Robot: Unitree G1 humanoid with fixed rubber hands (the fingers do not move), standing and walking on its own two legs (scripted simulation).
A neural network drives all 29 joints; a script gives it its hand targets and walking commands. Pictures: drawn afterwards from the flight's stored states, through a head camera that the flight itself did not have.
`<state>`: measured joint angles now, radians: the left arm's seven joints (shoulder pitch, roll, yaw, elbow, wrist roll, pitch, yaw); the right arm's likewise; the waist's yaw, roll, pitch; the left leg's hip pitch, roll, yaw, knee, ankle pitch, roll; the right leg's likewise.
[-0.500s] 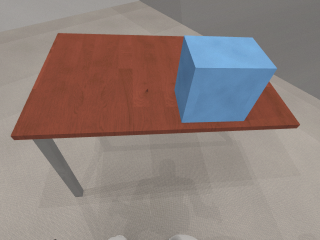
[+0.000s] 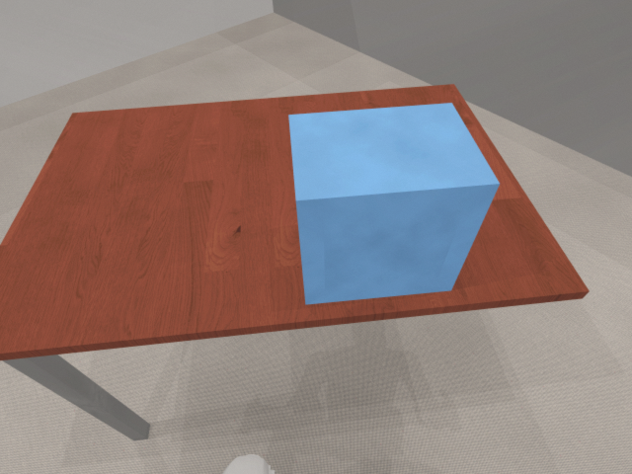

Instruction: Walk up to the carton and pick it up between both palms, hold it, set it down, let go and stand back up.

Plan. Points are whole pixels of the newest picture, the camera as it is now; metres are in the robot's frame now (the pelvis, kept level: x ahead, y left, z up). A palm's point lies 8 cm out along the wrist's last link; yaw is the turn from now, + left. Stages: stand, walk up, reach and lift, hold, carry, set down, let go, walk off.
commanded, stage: walk up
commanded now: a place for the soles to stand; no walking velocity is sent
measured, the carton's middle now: (375, 208) +0.49 -0.09 +0.04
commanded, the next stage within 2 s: none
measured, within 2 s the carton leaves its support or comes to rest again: neither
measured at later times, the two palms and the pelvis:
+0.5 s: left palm out of the picture +0.16 +0.20 -0.10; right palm out of the picture +0.13 -0.42 -0.10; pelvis +0.05 -0.10 -0.02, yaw +2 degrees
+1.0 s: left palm out of the picture +0.11 +0.21 -0.10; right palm out of the picture +0.12 -0.39 -0.08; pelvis +0.03 -0.08 -0.01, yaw +5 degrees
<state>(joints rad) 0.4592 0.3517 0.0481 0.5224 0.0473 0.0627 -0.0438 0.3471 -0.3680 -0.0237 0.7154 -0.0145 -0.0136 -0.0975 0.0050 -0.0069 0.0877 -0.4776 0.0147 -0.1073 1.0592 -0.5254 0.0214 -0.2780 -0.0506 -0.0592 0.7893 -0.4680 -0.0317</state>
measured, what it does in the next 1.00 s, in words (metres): steps on the spot: left foot, then right foot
